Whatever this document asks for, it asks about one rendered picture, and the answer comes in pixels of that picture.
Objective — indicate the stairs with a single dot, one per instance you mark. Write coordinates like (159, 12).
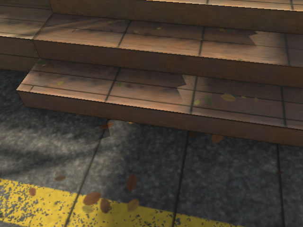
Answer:
(226, 67)

